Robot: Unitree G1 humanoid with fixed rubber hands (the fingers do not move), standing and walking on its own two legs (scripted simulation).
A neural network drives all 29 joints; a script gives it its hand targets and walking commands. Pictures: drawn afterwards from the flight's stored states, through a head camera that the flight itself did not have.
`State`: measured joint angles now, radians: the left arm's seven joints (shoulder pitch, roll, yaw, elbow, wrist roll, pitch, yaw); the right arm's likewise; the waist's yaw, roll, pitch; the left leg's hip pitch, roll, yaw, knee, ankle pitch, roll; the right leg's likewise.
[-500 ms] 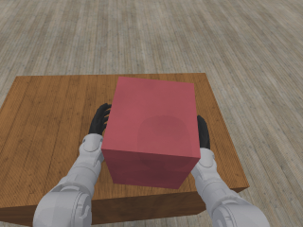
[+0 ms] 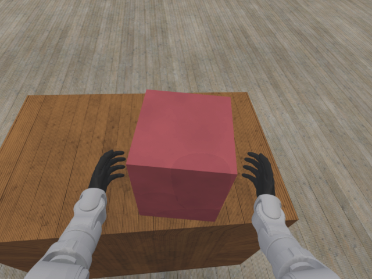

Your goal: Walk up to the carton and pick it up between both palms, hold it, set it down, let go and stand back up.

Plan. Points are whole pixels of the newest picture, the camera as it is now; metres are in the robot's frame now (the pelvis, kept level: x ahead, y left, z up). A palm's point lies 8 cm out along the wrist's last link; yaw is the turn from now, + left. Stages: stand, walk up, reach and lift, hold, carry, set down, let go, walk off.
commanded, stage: set down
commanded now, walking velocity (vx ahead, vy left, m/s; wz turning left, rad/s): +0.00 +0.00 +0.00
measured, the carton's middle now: (182, 159) +0.42 -0.02 -0.01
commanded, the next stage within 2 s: none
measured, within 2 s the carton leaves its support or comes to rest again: neither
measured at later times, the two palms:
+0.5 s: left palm (83, 221) +0.27 +0.19 +0.00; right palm (263, 217) +0.26 -0.18 +0.00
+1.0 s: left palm (53, 255) +0.21 +0.23 +0.02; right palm (271, 248) +0.20 -0.17 +0.00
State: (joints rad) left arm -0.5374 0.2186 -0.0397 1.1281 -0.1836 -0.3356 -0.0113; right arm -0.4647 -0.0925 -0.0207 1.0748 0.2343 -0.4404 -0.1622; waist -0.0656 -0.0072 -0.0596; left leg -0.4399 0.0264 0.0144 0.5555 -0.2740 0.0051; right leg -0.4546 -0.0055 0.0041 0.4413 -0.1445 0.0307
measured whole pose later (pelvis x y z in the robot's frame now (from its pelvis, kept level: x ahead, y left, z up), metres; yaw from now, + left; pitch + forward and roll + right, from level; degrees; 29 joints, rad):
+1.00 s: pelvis +0.04 +0.01 +0.01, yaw +0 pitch -6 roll -2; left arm 0.35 0.31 -0.05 0.09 -0.21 -0.09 -0.11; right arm 0.42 -0.02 0.05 0.20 0.15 -0.29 -0.21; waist 0.04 0.02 0.09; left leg -0.01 0.03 0.03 0.40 -0.29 0.00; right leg -0.04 -0.01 0.02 0.31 -0.17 0.03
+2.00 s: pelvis +0.04 -0.01 +0.01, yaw +0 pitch -6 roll -1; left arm 0.34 0.30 -0.06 0.33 -0.15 -0.09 -0.07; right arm 0.35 -0.07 0.00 0.41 0.08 -0.26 -0.10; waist 0.03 0.02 0.10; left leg 0.02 0.03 0.02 0.36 -0.27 -0.01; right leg -0.03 0.00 0.01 0.32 -0.18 0.02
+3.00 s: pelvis +0.04 -0.02 +0.01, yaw +0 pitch -4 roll -1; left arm 0.23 0.20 -0.01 0.47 -0.03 0.11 -0.01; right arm 0.21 -0.15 -0.03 0.69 -0.01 -0.22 -0.01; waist 0.02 0.02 0.11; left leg -0.02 0.04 0.02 0.37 -0.27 -0.02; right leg -0.08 0.01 0.01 0.35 -0.19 0.01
